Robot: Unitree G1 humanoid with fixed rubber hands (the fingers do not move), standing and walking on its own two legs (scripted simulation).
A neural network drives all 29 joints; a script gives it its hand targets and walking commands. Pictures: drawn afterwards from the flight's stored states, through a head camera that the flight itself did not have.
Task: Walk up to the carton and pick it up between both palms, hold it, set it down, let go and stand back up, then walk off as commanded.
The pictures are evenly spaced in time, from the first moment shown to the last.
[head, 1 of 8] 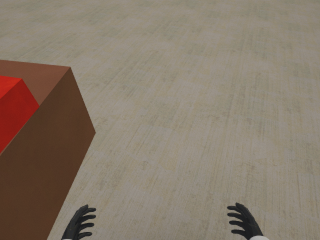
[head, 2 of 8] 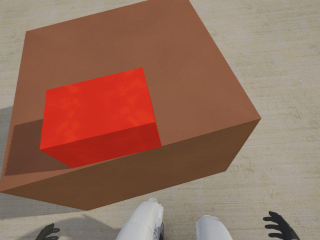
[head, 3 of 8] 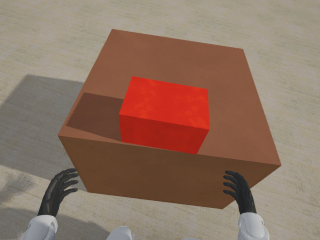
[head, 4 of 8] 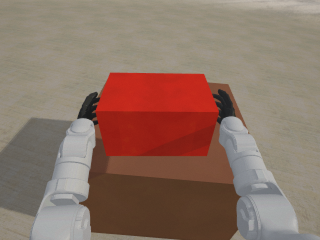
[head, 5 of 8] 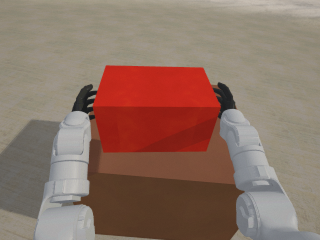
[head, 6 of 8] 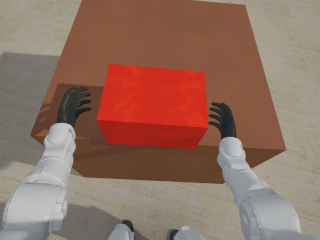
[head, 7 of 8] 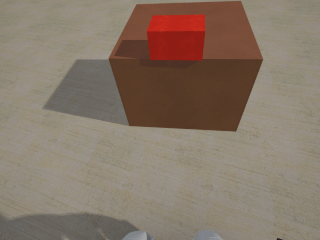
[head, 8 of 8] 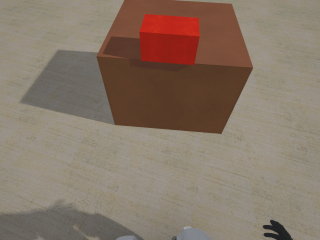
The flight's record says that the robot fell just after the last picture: no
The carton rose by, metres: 0.26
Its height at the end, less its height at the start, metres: +0.00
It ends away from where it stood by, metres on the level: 0.02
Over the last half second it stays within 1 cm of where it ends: yes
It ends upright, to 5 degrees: yes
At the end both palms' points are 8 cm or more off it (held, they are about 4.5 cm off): yes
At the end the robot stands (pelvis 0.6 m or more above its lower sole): yes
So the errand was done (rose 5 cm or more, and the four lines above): yes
